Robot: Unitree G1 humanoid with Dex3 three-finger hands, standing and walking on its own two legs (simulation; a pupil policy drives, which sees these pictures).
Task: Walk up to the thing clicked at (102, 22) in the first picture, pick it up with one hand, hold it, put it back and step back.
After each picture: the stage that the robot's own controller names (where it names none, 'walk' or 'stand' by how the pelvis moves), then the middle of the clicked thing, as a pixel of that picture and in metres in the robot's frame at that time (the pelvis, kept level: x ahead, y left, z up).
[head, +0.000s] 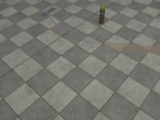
stand; (101, 15) +1.90 -0.22 -0.66
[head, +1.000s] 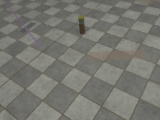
walk; (81, 25) +1.77 +0.17 -0.63
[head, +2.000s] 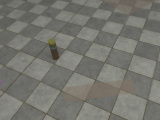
walk; (53, 49) +1.19 +0.40 -0.65
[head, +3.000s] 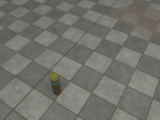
walk; (55, 84) +0.75 +0.29 -0.64
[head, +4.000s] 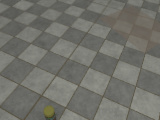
walk; (50, 117) +0.47 +0.21 -0.64
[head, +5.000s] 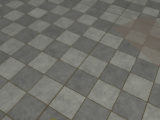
stand; out of the picture +0.41 +0.21 -0.64
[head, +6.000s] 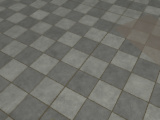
stand; out of the picture +0.41 +0.23 -0.66
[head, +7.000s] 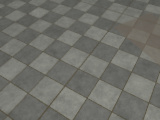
stand; out of the picture +0.39 +0.23 -0.66
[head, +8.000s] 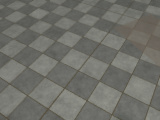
stand; out of the picture +0.37 +0.23 -0.66
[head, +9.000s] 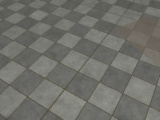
stand; out of the picture +0.37 +0.23 -0.66
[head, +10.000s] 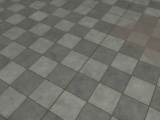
go down; out of the picture +0.38 +0.23 -0.66
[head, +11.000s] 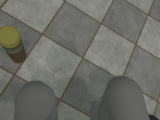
go down; (14, 47) +0.47 +0.24 -0.25
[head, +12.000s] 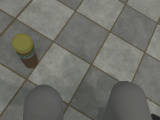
approach; (27, 53) +0.48 +0.22 -0.26
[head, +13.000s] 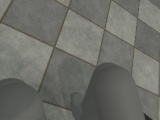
close in; out of the picture +0.46 +0.26 -0.17
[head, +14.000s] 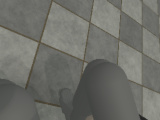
close; out of the picture +0.46 +0.28 -0.16
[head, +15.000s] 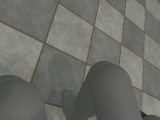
lift; out of the picture +0.41 +0.26 -0.17
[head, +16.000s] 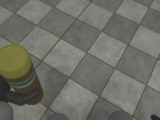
lift; (25, 81) +0.33 +0.19 +0.03
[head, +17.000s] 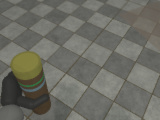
hold; (35, 88) +0.31 +0.17 +0.05
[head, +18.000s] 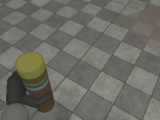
hold; (39, 86) +0.32 +0.16 +0.05
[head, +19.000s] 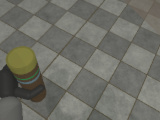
crouch; (30, 79) +0.36 +0.18 -0.01
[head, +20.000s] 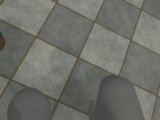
lower; out of the picture +0.50 +0.25 -0.04
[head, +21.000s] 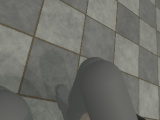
lower; out of the picture +0.47 +0.28 -0.17
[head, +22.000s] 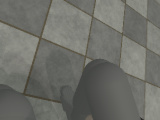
lower; out of the picture +0.46 +0.28 -0.16
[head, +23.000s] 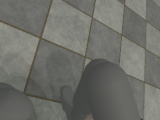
lower; out of the picture +0.46 +0.28 -0.16
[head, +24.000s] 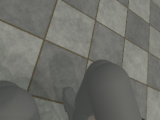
lower; out of the picture +0.45 +0.28 -0.16
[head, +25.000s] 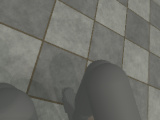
open; out of the picture +0.46 +0.26 -0.17
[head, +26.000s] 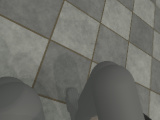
stand; out of the picture +0.46 +0.26 -0.17
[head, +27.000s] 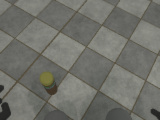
walk; (49, 84) +0.45 +0.19 -0.45
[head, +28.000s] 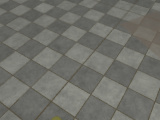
stand; out of the picture +0.41 +0.18 -0.60
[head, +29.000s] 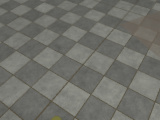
stand; out of the picture +0.41 +0.19 -0.60
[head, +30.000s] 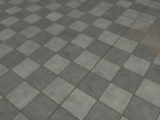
stand; out of the picture +0.42 +0.18 -0.65
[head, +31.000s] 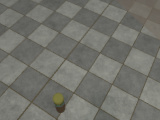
walk; (59, 103) +0.46 +0.15 -0.64
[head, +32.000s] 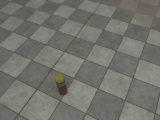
walk; (61, 85) +0.67 +0.24 -0.63
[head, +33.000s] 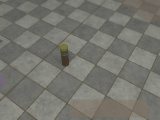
stand; (64, 55) +1.02 +0.20 -0.63
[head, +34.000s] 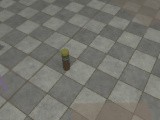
stand; (65, 60) +1.01 +0.21 -0.65
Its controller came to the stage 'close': yes
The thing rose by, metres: 0.70
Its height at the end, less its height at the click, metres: +0.00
